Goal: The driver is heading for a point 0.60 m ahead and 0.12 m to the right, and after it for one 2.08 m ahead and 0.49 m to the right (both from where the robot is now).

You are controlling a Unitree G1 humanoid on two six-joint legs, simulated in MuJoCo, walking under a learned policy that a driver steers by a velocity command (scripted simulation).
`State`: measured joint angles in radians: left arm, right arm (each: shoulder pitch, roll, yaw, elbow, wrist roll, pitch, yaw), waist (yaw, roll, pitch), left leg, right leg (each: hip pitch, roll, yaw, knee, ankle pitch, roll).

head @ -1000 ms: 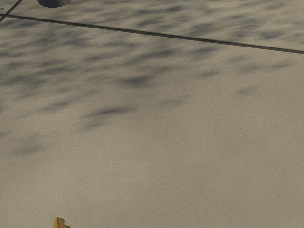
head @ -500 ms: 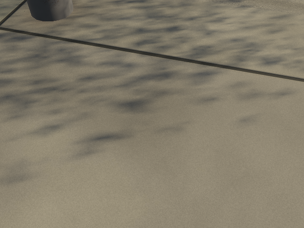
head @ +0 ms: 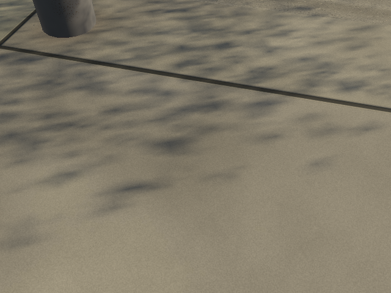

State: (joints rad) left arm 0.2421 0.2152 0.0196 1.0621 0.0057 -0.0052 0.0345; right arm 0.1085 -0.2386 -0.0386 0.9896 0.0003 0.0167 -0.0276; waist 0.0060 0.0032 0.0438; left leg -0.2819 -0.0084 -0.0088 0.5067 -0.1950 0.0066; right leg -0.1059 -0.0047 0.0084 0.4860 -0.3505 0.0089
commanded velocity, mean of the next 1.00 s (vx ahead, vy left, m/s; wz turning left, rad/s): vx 0.33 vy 0.00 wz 0.00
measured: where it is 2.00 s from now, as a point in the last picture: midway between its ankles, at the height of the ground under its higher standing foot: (215, 264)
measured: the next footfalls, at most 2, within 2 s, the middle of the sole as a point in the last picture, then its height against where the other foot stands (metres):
right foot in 0.86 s outside the picture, level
left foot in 1.36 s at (182, 243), level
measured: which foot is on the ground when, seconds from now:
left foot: down 0.00-0.86, up 0.88-1.00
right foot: down 0.00-0.38, up 0.40-0.84, down 0.86-1.00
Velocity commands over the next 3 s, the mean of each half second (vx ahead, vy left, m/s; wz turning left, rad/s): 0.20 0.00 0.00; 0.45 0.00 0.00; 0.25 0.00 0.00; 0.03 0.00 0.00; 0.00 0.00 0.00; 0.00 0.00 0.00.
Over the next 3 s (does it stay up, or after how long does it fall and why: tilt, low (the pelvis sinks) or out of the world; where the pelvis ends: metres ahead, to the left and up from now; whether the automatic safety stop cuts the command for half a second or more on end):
stays up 0.62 -0.03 0.00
